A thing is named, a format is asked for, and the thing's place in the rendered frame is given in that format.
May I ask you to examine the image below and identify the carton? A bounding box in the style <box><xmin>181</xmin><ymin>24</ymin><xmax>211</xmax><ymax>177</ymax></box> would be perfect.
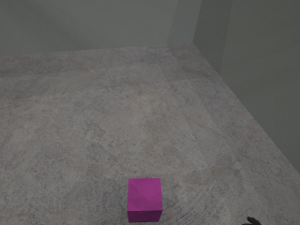
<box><xmin>127</xmin><ymin>178</ymin><xmax>163</xmax><ymax>223</ymax></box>

